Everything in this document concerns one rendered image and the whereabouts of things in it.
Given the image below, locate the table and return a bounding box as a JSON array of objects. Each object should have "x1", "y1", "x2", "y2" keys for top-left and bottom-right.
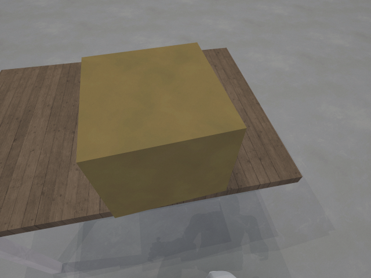
[{"x1": 0, "y1": 47, "x2": 303, "y2": 274}]

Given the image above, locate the carton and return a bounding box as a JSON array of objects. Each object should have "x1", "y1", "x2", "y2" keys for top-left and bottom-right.
[{"x1": 76, "y1": 42, "x2": 247, "y2": 218}]

